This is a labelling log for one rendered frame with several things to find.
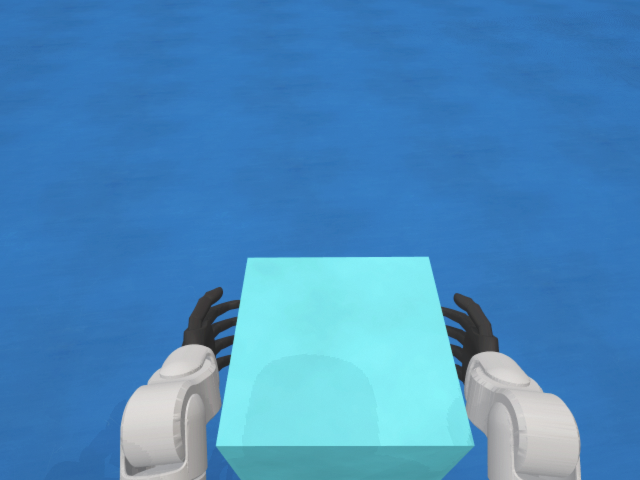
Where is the robot left forearm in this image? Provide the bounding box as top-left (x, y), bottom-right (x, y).
top-left (120, 344), bottom-right (222, 480)

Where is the robot right forearm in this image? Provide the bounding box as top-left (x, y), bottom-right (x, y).
top-left (464, 351), bottom-right (581, 480)

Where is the right robot hand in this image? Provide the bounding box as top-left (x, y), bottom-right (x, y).
top-left (441, 293), bottom-right (499, 384)

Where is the left robot hand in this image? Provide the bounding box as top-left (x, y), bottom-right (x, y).
top-left (181, 287), bottom-right (240, 371)

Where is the carton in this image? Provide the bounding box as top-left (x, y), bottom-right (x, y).
top-left (216, 257), bottom-right (475, 480)

